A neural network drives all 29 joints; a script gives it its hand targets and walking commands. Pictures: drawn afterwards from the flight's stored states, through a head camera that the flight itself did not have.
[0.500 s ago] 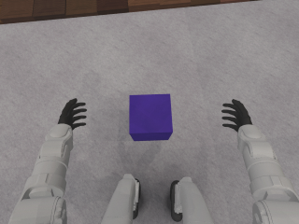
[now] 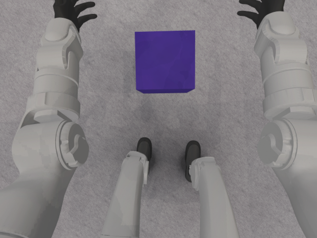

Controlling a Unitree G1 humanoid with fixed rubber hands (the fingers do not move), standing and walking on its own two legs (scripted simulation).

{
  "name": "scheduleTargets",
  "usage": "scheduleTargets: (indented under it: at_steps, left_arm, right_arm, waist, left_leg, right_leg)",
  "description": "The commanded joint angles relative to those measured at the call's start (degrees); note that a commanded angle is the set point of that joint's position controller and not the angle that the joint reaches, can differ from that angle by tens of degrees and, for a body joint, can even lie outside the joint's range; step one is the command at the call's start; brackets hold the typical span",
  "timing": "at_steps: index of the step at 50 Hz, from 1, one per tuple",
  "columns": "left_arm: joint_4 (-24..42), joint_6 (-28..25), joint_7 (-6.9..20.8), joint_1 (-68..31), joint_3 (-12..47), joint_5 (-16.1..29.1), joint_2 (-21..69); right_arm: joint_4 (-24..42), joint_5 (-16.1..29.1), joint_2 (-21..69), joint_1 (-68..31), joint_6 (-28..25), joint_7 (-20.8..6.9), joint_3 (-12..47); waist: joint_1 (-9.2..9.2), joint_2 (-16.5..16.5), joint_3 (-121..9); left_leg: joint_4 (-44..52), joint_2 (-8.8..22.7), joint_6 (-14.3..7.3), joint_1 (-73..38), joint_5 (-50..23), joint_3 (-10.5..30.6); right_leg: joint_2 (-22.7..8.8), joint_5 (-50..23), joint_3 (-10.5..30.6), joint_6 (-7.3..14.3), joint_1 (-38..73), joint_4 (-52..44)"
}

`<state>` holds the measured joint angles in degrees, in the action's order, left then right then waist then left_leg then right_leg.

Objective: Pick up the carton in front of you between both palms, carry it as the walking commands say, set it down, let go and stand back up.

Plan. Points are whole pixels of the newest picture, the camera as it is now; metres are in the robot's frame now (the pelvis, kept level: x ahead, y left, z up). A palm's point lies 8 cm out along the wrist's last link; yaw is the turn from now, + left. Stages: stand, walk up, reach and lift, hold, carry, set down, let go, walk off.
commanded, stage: reach and lift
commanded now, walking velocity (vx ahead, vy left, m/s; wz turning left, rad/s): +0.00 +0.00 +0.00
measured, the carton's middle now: (164, 67) +0.54 +0.04 -0.53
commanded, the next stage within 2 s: none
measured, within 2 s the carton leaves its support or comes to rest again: leaves its support in 1.80 s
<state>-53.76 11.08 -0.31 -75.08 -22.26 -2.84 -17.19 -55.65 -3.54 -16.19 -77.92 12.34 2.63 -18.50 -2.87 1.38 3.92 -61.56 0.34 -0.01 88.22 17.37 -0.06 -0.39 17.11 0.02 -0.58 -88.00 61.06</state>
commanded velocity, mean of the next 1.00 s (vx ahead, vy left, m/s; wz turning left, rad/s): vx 0.00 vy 0.00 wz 0.00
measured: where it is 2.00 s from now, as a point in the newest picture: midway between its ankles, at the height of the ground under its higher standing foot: (168, 166)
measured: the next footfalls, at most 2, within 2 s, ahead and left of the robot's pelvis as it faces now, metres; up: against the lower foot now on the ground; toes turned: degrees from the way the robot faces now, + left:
none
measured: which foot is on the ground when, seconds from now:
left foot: down 0.00-1.00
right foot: down 0.00-1.00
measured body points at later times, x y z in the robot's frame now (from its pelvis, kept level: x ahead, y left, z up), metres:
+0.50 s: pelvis -0.01 -0.01 -0.18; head +0.36 +0.01 +0.08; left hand +0.53 +0.24 -0.34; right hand +0.56 -0.15 -0.34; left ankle +0.07 +0.12 -0.62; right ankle +0.07 -0.13 -0.62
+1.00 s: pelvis -0.03 +0.00 -0.28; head +0.36 +0.01 -0.08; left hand +0.54 +0.22 -0.47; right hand +0.56 -0.15 -0.47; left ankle +0.07 +0.12 -0.62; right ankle +0.07 -0.13 -0.62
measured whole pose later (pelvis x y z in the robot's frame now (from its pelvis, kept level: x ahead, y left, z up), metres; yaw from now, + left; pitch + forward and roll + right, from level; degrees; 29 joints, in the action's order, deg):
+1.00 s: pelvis -0.03 +0.00 -0.28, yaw +0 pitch +36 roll -1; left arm -68.0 4.6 -5.3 -93.2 -6.9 12.6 -24.3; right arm -67.0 12.7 -23.7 -94.0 5.6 6.8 -2.4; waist -2.6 0.1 28.4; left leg -126.8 -1.0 1.0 127.5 34.8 1.1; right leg 3.0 35.3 2.6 -3.4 -126.9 126.6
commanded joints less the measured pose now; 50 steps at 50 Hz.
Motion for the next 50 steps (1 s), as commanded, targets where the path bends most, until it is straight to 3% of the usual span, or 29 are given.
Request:
scheduleTargets:
  at_steps: [1, 5, 11, 16, 21, 27, 31, 34, 40, 42, 45, 50]
  left_arm:
    - [6.75, -3.05, 0.44, -10.08, -1.98, -1.55, -5.09]
    - [5.92, -5.73, 0.96, -5.03, -4.70, -3.52, -1.95]
    - [3.61, -7.85, 0.44, -1.75, -6.32, -4.18, -1.43]
    - [4.24, -8.11, -0.82, -5.83, -1.98, 0.81, -4.84]
    - [5.62, -6.95, -2.57, -11.79, 4.70, 7.32, -9.73]
    - [4.16, -4.17, -4.41, -22.02, 9.19, 12.23, -14.15]
    - [-1.58, -3.22, -4.88, -27.21, 10.93, 13.23, -14.65]
    - [-6.31, -3.87, -4.57, -29.39, 11.46, 12.85, -14.22]
    - [-10.22, -6.10, -4.21, -33.70, 12.35, 12.34, -14.91]
    - [-8.82, -6.84, -4.52, -35.82, 13.05, 13.22, -15.62]
    - [-7.09, -7.58, -4.79, -37.17, 13.92, 15.14, -16.31]
    - [-7.90, -7.98, -5.26, -34.62, 15.22, 15.90, -15.28]
  right_arm:
    - [6.35, -1.58, -4.21, -10.19, -3.05, 0.23, -1.88]
    - [6.27, -3.74, -1.03, -6.00, -5.91, 0.21, -3.56]
    - [5.38, -3.93, 1.00, -3.31, -7.56, 0.87, -2.98]
    - [5.80, 0.09, -2.18, -6.37, -7.61, 3.02, 1.28]
    - [7.67, 6.58, -6.47, -12.96, -6.51, 5.12, 7.30]
    - [7.10, 12.95, -10.15, -23.34, -3.80, 6.29, 11.83]
    - [0.98, 14.09, -11.41, -27.93, -3.03, 5.87, 12.56]
    - [-3.89, 13.64, -11.76, -29.44, -3.72, 4.95, 12.17]
    - [-7.98, 13.25, -13.61, -32.79, -6.18, 3.63, 11.74]
    - [-7.16, 14.12, -14.76, -34.57, -7.05, 3.69, 12.62]
    - [-5.62, 15.05, -14.96, -36.59, -7.87, 4.11, 14.79]
    - [-3.40, 17.08, -13.29, -35.03, -8.31, 4.30, 16.52]
  waist:
    - [-1.64, -0.99, -69.61]
    - [-1.35, 0.05, -65.15]
    - [-2.07, 1.80, -59.44]
    - [-1.24, 1.45, -65.80]
    - [-1.46, 1.36, -75.13]
    - [-2.43, 1.53, -74.34]
    - [-2.22, 1.33, -64.56]
    - [-1.84, 0.76, -57.07]
    - [-1.24, -0.53, -51.35]
    - [-1.47, -0.81, -53.23]
    - [-1.67, 1.85, -55.54]
    - [-2.37, 1.06, -58.70]
  left_leg:
    - [1.08, -4.04, 1.84, -36.13, -32.86, -0.96]
    - [-2.61, -3.36, 2.07, -27.40, -37.73, 0.14]
    - [-12.26, -3.64, 2.44, -11.28, -28.44, -0.75]
    - [-23.62, -3.93, 3.19, -6.35, -26.63, -1.20]
    - [-33.64, -3.78, 3.57, -3.93, -22.68, -2.90]
    - [-40.86, -2.79, 3.04, -0.21, -9.56, -4.60]
    - [-43.84, -1.58, 2.56, 4.16, -0.38, -4.14]
    - [-46.29, -0.95, 2.37, 6.41, 2.42, -3.26]
    - [-51.23, -0.96, 2.42, 5.54, -0.38, -1.93]
    - [-52.97, -1.18, 2.49, 4.87, -2.81, -1.87]
    - [-54.76, -1.42, 2.14, 3.53, -7.38, -1.42]
    - [-57.04, -1.89, 1.95, -3.04, -14.76, -1.46]
  right_leg:
    - [5.43, -26.44, -0.69, -0.56, 31.31, 0.28]
    - [5.00, -31.79, 0.42, -0.82, 23.37, 3.91]
    - [5.10, -23.88, 0.18, -2.18, 10.28, 13.85]
    - [5.25, -22.03, -0.34, -2.54, 5.81, 25.07]
    - [5.05, -21.21, -1.08, -2.41, 9.28, 35.89]
    - [4.48, -8.21, -2.23, -2.05, 8.28, 43.15]
    - [3.48, 1.52, -2.68, -1.90, 2.01, 46.11]
    - [3.01, 5.14, -2.58, -1.75, -2.75, 48.36]
    - [2.75, 3.24, -2.22, -1.80, -7.13, 53.58]
    - [2.65, 0.83, -2.13, -1.70, -5.85, 55.41]
    - [2.80, -3.52, -2.74, -2.07, -3.73, 57.90]
    - [3.58, -7.96, -3.61, -2.34, -3.64, 59.60]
